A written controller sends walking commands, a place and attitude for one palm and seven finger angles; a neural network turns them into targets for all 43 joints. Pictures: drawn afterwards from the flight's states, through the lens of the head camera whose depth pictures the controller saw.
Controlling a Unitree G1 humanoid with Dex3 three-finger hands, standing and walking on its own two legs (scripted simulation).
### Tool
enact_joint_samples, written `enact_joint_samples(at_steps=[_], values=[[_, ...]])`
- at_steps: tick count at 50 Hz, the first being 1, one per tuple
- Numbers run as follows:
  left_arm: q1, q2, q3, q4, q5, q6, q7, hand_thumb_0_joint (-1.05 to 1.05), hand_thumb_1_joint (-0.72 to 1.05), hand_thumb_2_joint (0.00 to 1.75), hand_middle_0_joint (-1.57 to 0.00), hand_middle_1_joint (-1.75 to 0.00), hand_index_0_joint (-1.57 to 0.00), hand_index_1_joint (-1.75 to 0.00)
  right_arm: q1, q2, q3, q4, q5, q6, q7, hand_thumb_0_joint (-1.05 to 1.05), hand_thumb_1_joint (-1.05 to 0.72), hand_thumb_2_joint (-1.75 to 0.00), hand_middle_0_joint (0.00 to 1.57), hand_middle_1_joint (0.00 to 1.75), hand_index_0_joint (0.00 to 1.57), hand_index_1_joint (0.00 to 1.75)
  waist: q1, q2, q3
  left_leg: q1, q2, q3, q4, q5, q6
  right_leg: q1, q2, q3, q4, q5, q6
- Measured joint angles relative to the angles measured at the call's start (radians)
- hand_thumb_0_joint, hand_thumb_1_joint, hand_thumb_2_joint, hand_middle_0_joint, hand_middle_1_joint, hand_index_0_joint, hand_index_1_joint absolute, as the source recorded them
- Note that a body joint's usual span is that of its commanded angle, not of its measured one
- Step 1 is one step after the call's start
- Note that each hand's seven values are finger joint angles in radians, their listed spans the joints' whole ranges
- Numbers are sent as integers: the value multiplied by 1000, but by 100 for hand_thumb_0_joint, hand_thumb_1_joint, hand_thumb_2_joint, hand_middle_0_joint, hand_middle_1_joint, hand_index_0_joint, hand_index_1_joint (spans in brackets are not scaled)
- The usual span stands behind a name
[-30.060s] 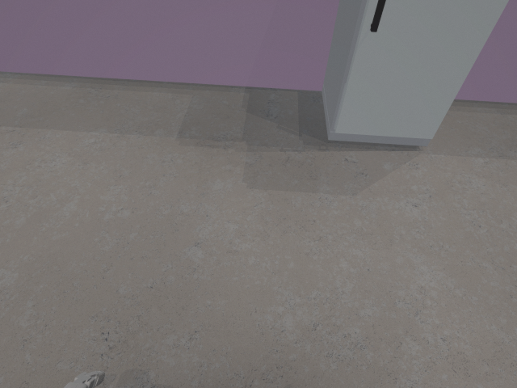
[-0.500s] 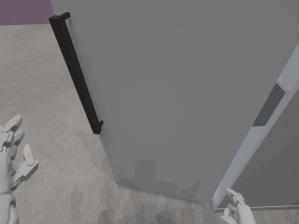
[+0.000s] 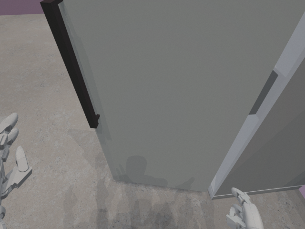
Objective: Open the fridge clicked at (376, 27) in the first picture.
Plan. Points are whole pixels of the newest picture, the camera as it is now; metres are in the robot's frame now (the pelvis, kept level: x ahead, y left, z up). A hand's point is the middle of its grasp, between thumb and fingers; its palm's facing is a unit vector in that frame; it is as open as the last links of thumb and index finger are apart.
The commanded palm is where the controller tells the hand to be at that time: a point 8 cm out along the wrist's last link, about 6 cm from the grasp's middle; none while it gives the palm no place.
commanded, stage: step back with the hand held close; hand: left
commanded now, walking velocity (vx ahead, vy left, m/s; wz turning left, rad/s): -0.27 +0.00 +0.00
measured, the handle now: (80, 76) +0.50 +0.26 +0.14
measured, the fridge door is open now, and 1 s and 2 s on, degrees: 76 76 76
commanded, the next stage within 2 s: stop stepping back and stand still in 0.76 s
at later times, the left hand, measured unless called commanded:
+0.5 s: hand out of the picture +0.11 +0.28 +0.15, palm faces +0.50 -0.76 -0.42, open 7.4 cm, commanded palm +0.04 +0.32 +0.18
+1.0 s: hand out of the picture +0.00 +0.28 +0.15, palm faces +0.39 -0.78 -0.48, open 7.4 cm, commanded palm -0.07 +0.31 +0.18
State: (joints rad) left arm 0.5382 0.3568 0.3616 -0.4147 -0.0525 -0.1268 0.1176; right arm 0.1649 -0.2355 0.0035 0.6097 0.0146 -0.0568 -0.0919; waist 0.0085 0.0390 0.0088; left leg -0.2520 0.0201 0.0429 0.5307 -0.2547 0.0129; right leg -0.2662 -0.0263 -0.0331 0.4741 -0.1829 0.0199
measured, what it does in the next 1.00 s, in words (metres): walks backwards: right foot, then left foot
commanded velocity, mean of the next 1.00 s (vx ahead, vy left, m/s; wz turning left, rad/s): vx -0.23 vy -0.01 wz -0.03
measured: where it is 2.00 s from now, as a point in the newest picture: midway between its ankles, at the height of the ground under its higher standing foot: outside the picture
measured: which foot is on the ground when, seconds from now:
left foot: down 0.00-0.68, up 0.70-0.86, down 0.88-1.00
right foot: down 0.00-0.46, up 0.48-0.60, down 0.62-0.90, up 0.92-1.00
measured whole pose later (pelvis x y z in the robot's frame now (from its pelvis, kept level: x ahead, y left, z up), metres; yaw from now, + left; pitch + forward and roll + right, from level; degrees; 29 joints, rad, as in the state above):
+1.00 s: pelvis -0.21 +0.01 -0.01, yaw +0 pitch +1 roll +0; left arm 0.57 0.45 0.45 -0.52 -0.06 -0.17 0.14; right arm 0.12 -0.18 0.00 0.56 0.00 -0.09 -0.08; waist 0.00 -0.07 0.03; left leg -0.37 0.01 0.08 0.54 -0.19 0.03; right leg -0.40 0.03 0.03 0.71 -0.42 0.02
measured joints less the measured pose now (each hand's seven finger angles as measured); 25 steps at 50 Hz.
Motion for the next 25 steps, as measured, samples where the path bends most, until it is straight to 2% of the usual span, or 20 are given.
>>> enact_joint_samples(at_steps=[4,8,11,15,19,22,25], values=[[18,32,23,-31,0,6,11,2,89,90,-21,-31,-21,-30,18,12,3,-17,1,21,-12,1,-91,-90,20,30,21,30,7,-29,13,-28,-14,9,18,9,14,-34,-15,10,29,6,11],[-6,48,61,-54,8,-13,30,2,89,90,-21,-31,-21,-30,34,28,12,-27,-3,11,-13,1,-90,-90,20,30,21,30,19,-51,25,-58,-26,12,50,14,22,-73,-16,30,91,-21,11],[-37,33,72,-55,18,-31,40,2,89,90,-21,-31,-21,-30,43,34,17,-25,-5,-5,-7,1,-90,-90,20,30,21,30,22,-49,24,-88,-33,1,84,14,23,-94,-4,47,130,-31,7],[-51,-2,65,-48,28,-52,44,2,89,90,-21,-31,-21,-30,38,32,19,-13,-5,-13,1,1,-90,-90,20,30,21,30,22,-26,18,-130,-23,-10,138,-7,21,-118,6,40,148,-15,7],[-53,-13,40,-52,28,-56,48,2,89,90,-21,-31,-21,-30,34,29,16,5,-9,-9,5,1,-90,-90,20,31,21,30,14,-36,8,-171,-23,-6,165,-85,13,-142,0,36,132,13,3],[-56,-2,33,-65,30,-62,54,2,89,90,-21,-31,-21,-30,32,20,17,2,-10,-10,-2,1,-90,-90,20,31,21,30,2,-45,21,-188,-20,0,146,-15,21,-159,-4,31,127,28,4],[-55,22,52,-66,40,-78,55,2,89,90,-21,-31,-21,-30,39,18,9,-16,-8,-22,-11,1,-90,-90,20,30,21,30,-13,-33,39,-203,-3,-6,142,63,36,-176,19,32,194,-59,4]])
